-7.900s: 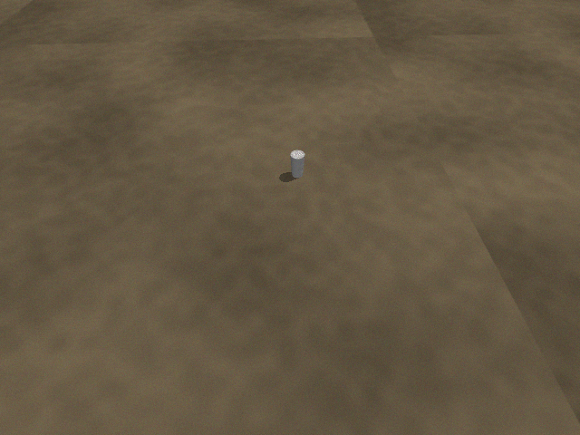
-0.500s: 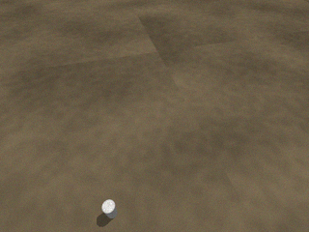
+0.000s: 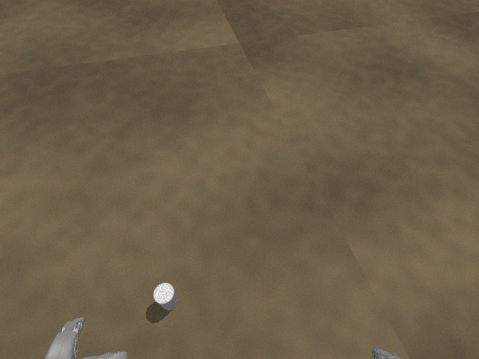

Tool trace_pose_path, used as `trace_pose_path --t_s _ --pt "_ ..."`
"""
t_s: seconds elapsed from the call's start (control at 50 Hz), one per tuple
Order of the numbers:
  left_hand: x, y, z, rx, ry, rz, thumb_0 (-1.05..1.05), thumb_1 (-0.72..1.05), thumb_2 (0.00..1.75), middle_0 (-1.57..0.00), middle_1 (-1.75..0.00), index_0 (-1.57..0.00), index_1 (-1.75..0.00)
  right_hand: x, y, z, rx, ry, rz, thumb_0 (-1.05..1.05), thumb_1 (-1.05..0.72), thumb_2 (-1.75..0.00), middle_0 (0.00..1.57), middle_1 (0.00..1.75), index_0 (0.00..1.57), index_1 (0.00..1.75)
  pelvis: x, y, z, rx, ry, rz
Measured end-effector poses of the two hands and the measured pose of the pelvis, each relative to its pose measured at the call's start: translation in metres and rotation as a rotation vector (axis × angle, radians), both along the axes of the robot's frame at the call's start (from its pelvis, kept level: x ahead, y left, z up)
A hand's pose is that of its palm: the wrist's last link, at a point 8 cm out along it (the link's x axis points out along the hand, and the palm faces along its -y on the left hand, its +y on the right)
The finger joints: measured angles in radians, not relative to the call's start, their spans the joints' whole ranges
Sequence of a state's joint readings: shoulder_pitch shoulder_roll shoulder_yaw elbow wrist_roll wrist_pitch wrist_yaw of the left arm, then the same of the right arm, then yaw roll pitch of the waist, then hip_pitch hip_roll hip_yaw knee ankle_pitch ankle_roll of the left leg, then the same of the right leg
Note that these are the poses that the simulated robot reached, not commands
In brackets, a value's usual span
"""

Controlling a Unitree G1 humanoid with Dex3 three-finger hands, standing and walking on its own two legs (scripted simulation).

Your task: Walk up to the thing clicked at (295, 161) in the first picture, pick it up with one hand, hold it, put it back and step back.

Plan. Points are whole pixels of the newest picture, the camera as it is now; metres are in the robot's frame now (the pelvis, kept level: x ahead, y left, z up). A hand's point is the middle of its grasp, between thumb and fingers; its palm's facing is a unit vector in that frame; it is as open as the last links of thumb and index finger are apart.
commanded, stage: go down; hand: left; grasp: from the side
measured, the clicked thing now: (167, 298) +0.41 +0.27 -0.70
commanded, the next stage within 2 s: none
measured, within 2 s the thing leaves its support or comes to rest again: neither
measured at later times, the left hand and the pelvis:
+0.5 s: hand out of the picture +0.15 +0.28 -0.17, palm faces +0.08 -0.93 -0.35, open 17.4 cm; pelvis +0.01 +0.01 -0.05, yaw +1 degrees
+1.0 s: hand out of the picture +0.16 +0.33 -0.23, palm faces +0.20 -0.93 -0.30, open 17.3 cm; pelvis -0.03 +0.01 -0.13, yaw +0 degrees
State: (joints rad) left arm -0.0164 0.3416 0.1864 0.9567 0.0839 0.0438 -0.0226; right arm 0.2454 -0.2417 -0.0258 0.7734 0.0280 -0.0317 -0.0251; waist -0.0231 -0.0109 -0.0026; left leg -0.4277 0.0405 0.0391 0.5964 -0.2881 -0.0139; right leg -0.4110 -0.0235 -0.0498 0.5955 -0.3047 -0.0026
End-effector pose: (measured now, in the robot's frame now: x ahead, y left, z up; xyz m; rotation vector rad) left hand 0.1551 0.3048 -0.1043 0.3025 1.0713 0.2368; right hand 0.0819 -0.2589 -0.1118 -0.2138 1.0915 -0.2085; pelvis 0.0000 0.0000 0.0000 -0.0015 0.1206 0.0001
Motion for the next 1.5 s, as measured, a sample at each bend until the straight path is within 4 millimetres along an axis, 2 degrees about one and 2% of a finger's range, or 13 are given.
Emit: trace_pose_path --t_s 0.12,0.22,0.36,0.48,0.58,0.88,0.94,1.0,1.16,1.22,1.38,1.5 --pt "-0.01 0.012 -0.007 0.013 0.043 0.02 0.0 -0.03 0.24 -0.05 -0.13 -0.06 -0.13 0.016 0.006 -0.002 -0.004 -0.075 0.009 0.01 -0.93 -0.9 0.2 0.3 0.2 0.3 0.003 0.007 -0.01 -0.007 0.032 -0.002" --pt "-0.016 0.014 -0.019 -0.008 0.029 0.032 0.0 -0.27 0.15 -0.06 -0.11 -0.07 -0.11 0.036 0.009 -0.007 -0.03 -0.136 0.044 0.01 -0.89 -0.89 0.2 0.3 0.2 0.3 0.003 0.011 -0.023 -0.013 0.068 0.003" --pt "-0.015 0.015 -0.026 -0.014 -0.025 0.023 0.0 -0.47 0.08 -0.08 -0.1 -0.08 -0.1 0.061 0.015 -0.01 -0.055 -0.214 0.076 0.01 -0.87 -0.89 0.2 0.3 0.2 0.3 0.005 0.014 -0.039 -0.023 0.099 0.009" --pt "-0.018 0.021 -0.028 -0.002 -0.017 0.034 0.0 -0.55 0.05 -0.09 -0.09 -0.09 -0.1 0.076 0.023 -0.011 -0.061 -0.277 0.094 0.01 -0.87 -0.88 0.2 0.3 0.2 0.3 0.006 0.015 -0.047 -0.032 0.119 0.016" --pt "-0.022 0.025 -0.032 -0.005 -0.019 0.042 -0.01 -0.57 0.04 -0.09 -0.09 -0.09 -0.09 0.08 0.027 -0.016 -0.064 -0.308 0.109 0.01 -0.87 -0.89 0.2 0.3 0.2 0.3 0.004 0.015 -0.056 -0.038 0.139 0.019" --pt "-0.034 0.04 -0.058 -0.015 -0.107 0.06 -0.01 -0.55 0.03 -0.1 -0.07 -0.1 -0.08 0.066 0.027 -0.049 -0.076 -0.306 0.141 0.01 -0.91 -0.89 0.2 0.3 0.2 0.3 -0.017 0.013 -0.09 -0.048 0.202 0.019" --pt "-0.029 0.054 -0.074 -0.016 -0.156 0.078 -0.01 -0.54 0.03 -0.1 -0.06 -0.1 -0.07 0.063 0.024 -0.063 -0.086 -0.307 0.168 0.01 -0.92 -0.9 0.2 0.3 0.2 0.3 -0.025 0.012 -0.105 -0.047 0.236 0.018" --pt "-0.014 0.07 -0.093 -0.022 -0.248 0.081 -0.01 -0.54 0.03 -0.1 -0.06 -0.1 -0.06 0.061 0.019 -0.086 -0.103 -0.3 0.193 0.01 -0.93 -0.9 0.2 0.3 0.2 0.3 -0.034 0.011 -0.128 -0.047 0.279 0.016" --pt "0.046 0.099 -0.13 -0.045 -0.504 -0.017 -0.01 -0.5 0.07 -0.08 -0.09 -0.08 -0.09 0.043 0.005 -0.161 -0.142 -0.196 0.213 0.01 -0.93 -0.9 0.2 0.3 0.2 0.3 -0.049 0.011 -0.191 -0.056 0.382 0.005" --pt "0.06 0.109 -0.142 -0.053 -0.55 -0.017 -0.01 -0.48 0.08 -0.07 -0.09 -0.07 -0.1 0.032 0.004 -0.186 -0.135 -0.145 0.203 0.01 -0.92 -0.9 0.2 0.3 0.2 0.3 -0.053 0.012 -0.209 -0.059 0.408 -0.003" --pt "0.064 0.128 -0.172 -0.066 -0.613 0.019 -0.01 -0.45 0.09 -0.06 -0.09 -0.06 -0.09 0.001 0.003 -0.24 -0.106 -0.027 0.204 0.01 -0.9 -0.9 0.2 0.3 0.2 0.3 -0.063 0.011 -0.246 -0.058 0.46 -0.015" --pt "0.075 0.141 -0.188 -0.061 -0.726 0.0 -0.01 -0.42 0.09 -0.05 -0.08 -0.05 -0.08 -0.01 0.0 -0.269 -0.129 0.017 0.239 0.01 -0.9 -0.9 0.2 0.3 0.2 0.3 -0.072 0.008 -0.275 -0.065 0.472 -0.02"
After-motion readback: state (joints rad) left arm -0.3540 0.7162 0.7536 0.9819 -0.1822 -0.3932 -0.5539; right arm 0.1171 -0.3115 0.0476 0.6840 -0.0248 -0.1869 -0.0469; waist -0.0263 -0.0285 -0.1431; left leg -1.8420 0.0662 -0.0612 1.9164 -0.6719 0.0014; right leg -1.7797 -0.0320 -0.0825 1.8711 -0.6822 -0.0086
